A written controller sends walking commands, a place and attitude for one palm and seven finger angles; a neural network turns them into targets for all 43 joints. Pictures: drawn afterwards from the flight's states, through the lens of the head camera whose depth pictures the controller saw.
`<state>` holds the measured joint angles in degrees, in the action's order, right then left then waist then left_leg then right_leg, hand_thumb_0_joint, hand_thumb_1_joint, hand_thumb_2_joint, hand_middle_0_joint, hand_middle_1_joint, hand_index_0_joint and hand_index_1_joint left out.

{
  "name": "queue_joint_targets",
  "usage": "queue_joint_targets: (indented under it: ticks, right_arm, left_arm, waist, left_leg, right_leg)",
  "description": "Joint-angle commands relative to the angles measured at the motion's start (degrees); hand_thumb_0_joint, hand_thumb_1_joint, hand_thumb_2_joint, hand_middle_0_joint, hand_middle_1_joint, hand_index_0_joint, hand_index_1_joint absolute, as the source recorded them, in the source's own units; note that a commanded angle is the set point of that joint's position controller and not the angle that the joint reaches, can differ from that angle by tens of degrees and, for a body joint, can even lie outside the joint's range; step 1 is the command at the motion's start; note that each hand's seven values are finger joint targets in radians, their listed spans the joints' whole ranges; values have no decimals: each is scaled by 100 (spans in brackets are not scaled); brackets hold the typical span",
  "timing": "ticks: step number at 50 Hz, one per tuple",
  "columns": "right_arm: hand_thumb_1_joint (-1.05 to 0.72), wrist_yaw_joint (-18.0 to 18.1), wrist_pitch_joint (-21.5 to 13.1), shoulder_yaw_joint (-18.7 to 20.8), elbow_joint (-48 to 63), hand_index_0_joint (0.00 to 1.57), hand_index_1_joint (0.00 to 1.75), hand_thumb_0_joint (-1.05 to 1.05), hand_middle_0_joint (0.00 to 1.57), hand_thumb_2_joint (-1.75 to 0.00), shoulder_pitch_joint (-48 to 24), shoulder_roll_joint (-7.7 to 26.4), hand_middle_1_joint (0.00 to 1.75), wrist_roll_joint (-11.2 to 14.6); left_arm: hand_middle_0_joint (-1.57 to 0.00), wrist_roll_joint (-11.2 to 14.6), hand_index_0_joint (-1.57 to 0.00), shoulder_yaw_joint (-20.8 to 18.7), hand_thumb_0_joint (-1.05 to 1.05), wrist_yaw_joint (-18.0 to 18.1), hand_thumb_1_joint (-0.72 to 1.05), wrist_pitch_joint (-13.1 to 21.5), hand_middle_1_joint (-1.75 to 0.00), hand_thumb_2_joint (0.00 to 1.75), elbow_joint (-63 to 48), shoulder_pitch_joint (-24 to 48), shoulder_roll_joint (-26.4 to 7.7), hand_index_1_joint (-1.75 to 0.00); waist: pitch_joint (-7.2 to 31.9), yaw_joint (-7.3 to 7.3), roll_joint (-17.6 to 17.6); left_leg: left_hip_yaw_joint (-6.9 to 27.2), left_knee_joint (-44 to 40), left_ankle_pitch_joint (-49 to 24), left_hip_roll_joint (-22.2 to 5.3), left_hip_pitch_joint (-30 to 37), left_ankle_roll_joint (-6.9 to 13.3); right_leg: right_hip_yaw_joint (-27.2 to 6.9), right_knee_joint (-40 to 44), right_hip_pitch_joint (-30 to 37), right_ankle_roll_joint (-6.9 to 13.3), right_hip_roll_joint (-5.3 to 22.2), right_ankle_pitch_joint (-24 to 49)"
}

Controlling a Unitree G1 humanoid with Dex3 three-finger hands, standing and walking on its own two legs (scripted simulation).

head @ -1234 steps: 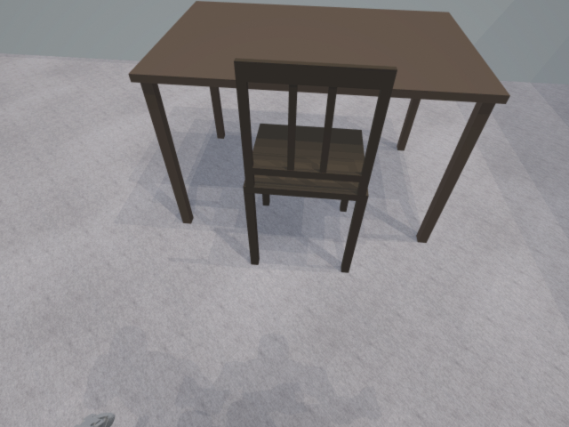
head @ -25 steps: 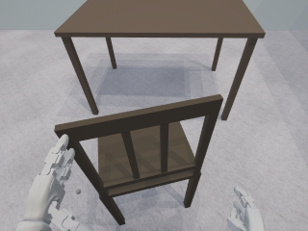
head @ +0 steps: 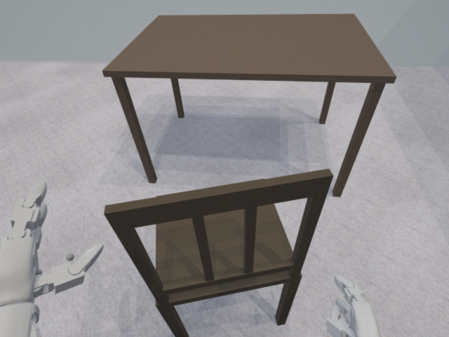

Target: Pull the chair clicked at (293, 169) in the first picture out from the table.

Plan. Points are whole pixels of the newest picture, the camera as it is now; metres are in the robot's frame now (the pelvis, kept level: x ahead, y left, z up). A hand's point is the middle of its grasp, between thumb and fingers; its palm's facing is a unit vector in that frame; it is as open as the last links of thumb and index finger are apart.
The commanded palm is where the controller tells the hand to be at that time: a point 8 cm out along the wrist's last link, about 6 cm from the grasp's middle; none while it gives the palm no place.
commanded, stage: draw the hand back to the body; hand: left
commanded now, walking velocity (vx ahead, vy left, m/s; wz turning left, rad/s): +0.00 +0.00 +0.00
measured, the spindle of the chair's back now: (204, 250) +0.32 +0.10 -0.08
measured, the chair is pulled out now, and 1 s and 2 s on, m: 0.57 0.57 0.57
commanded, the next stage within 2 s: step back with the hand held close in 0.56 s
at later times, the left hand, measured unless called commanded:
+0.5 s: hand (53, 235) +0.20 +0.27 +0.16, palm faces +0.45 -0.79 -0.41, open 7.5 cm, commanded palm +0.15 +0.31 +0.18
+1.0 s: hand (48, 254) +0.18 +0.26 +0.15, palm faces +0.31 -0.78 -0.54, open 7.4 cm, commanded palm +0.12 +0.31 +0.18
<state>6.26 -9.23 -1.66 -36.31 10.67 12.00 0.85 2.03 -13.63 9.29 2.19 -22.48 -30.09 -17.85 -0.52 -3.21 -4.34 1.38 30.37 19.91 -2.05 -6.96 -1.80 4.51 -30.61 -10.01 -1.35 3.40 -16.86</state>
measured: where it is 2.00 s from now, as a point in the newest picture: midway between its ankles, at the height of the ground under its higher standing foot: outside the picture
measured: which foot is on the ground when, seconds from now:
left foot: down 0.00-1.00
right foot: down 0.00-1.00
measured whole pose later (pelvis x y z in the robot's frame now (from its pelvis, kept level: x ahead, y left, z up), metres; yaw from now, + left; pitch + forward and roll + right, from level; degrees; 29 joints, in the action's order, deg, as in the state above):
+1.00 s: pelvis -0.03 +0.02 +0.01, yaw -2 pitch +0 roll +0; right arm 5.0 -1.5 1.0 -33.8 7.7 12.6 0.5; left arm 2.4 -21.5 8.0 7.0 -28.4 -34.5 -23.0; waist -4.6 0.1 -2.4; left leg -0.8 27.2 15.0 -1.4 -11.8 -0.7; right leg 2.4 -25.2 -14.6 -2.4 3.7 -10.0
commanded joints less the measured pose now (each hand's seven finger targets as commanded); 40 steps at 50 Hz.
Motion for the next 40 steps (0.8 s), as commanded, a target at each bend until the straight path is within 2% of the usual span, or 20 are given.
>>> queue_joint_targets:
  ticks: [1,3,6,9,12,15,16,20,21,24,27,30,31,33,34,35,36,37,38,40]
  right_arm:
    - [-90,45,-348,244,896,20,30,0,20,-90,-748,606,30,-7]
    - [-90,32,-348,235,878,20,30,0,20,-90,-730,568,30,-13]
    - [-90,1,-342,250,824,20,30,0,20,-90,-761,599,30,-15]
    - [-90,-17,-288,281,800,20,30,0,20,-90,-739,630,30,-13]
    - [-90,-81,-176,308,745,20,30,0,20,-90,-753,634,30,11]
    - [-90,-101,-108,364,797,20,30,0,20,-90,-769,685,30,-1]
    - [-90,-103,-102,359,787,20,30,0,20,-90,-815,691,30,-5]
    - [-90,-97,-180,354,866,20,30,0,20,-90,-795,666,30,-30]
    - [-90,-86,-195,335,817,20,30,0,20,-90,-804,661,30,-36]
    - [-90,-77,-228,315,823,20,30,0,20,-90,-767,628,30,-26]
    - [-90,-72,-197,314,778,20,30,0,20,-90,-779,634,30,-9]
    - [-90,-79,-128,341,764,20,30,0,20,-90,-772,656,30,2]
    - [-90,-85,-112,340,756,20,30,0,20,-90,-798,669,30,11]
    - [-90,-100,-97,343,788,20,30,0,20,-90,-799,673,30,2]
    - [-90,-116,-119,324,827,20,30,0,20,-90,-821,688,30,-10]
    - [-90,-120,14,355,956,20,30,0,20,-90,-735,769,30,30]
    - [-90,-98,72,330,884,20,30,0,20,-90,-712,705,30,27]
    - [-90,-83,102,330,879,20,30,0,20,-90,-786,660,30,-5]
    - [-90,-96,165,343,932,20,30,0,20,-90,-755,678,30,-32]
    - [-90,-116,303,379,1023,20,30,0,20,-90,-795,696,30,-55]
  left_arm:
    - [-16,-6,-16,-1117,0,112,61,453,-24,76,-1472,695,-1374,-24]
    - [-17,37,-17,-1161,0,119,68,464,-26,80,-1454,622,-1292,-26]
    - [-19,49,-19,-1343,0,116,79,452,-28,85,-1463,756,-1388,-28]
    - [-20,90,-20,-1466,0,107,90,466,-30,90,-1300,868,-1386,-30]
    - [-20,104,-20,-1127,0,5,90,387,-30,90,-716,566,-935,-30]
    - [-20,96,-20,-1169,0,-18,90,424,-30,90,-914,654,-1067,-30]
    - [-20,92,-20,-1234,0,-16,90,415,-30,90,-939,679,-1169,-30]
    - [-20,62,-20,-1378,0,40,90,497,-30,90,-1614,779,-1399,-30]
    - [-20,56,-20,-1502,0,62,90,472,-30,90,-1576,805,-1533,-30]
    - [-20,63,-20,-1414,0,87,90,456,-30,90,-1606,749,-1394,-30]
    - [-20,60,-20,-1363,0,78,90,411,-30,90,-1284,796,-1293,-30]
    - [-20,76,-20,-1287,0,40,90,392,-30,90,-962,745,-1172,-30]
    - [-20,82,-20,-1222,0,10,90,373,-30,90,-877,750,-1106,-30]
    - [-20,87,-20,-1198,0,1,90,404,-30,90,-951,804,-1113,-30]
    - [-20,67,-20,-975,0,-24,90,433,-30,90,-1150,985,-997,-30]
    - [-20,148,-20,-1862,0,-8,90,749,-30,90,-1669,1815,-1947,-30]
    - [-20,106,-20,-1930,0,-23,90,869,-30,90,-1588,1912,-2042,-30]
    - [-20,107,-20,-1687,0,-41,90,846,-30,90,-1212,1240,-1650,-30]
    - [-20,81,-20,-1533,0,-57,90,825,-30,90,-1169,774,-1421,-30]
    - [-20,63,-20,-1418,0,-70,90,799,-30,90,-1249,169,-1225,-30]
  waist:
    - [397,-32,-62]
    - [413,-35,-5]
    - [350,-38,-130]
    - [288,-30,128]
    - [11,-4,245]
    - [254,-16,305]
    - [241,-39,158]
    - [731,-73,-38]
    - [620,-76,-139]
    - [548,-52,-210]
    - [185,-24,-110]
    - [88,-9,211]
    - [-3,-5,193]
    - [79,-8,178]
    - [178,18,155]
    - [-384,195,242]
    - [-264,225,186]
    - [-283,220,391]
    - [-69,208,404]
    - [365,201,100]
  left_leg:
    - [-87,-672,-1661,86,-136,201]
    - [-97,-722,-1826,74,-70,192]
    - [-115,-742,-1986,59,-20,171]
    - [-134,-782,-2113,18,36,186]
    - [-166,-835,-2104,-12,-40,191]
    - [-188,-823,-2185,-4,64,234]
    - [-163,-845,-2147,3,37,212]
    - [-151,-807,-2425,19,253,206]
    - [-115,-824,-2354,29,192,180]
    - [-122,-853,-2371,22,187,159]
    - [-139,-897,-2140,8,64,155]
    - [-161,-898,-1998,-9,48,195]
    - [-138,-925,-1949,-8,-10,183]
    - [-138,-944,-1860,-9,22,196]
    - [-128,-944,-1841,18,64,213]
    - [-129,-764,-1494,-139,-326,308]
    - [-47,-781,-1225,-109,-375,280]
    - [-36,-779,-1291,-100,-373,286]
    - [-47,-770,-1505,-120,-319,280]
    - [-70,-707,-2166,-192,-205,284]
  right_leg:
    - [-84,584,496,251,-69,1396]
    - [-49,581,575,246,-78,1539]
    - [-61,655,638,259,-91,1698]
    - [-37,672,651,237,-98,1826]
    - [-30,730,545,222,-99,1774]
    - [-61,746,647,207,-79,1890]
    - [-75,748,678,224,-86,1837]
    - [-92,696,878,234,-72,2019]
    - [-95,726,864,252,-80,1961]
    - [-64,724,827,255,-84,1925]
    - [-57,798,680,261,-102,1758]
    - [-65,833,585,238,-111,1672]
    - [-66,866,571,248,-126,1598]
    - [-71,853,583,238,-111,1516]
    - [-81,854,599,230,-100,1500]
    - [-574,1168,32,185,143,1991]
    - [-597,1154,139,228,268,2037]
    - [-580,1140,105,221,278,2078]
    - [-531,1053,214,206,278,2182]
    - [-445,831,400,185,286,2553]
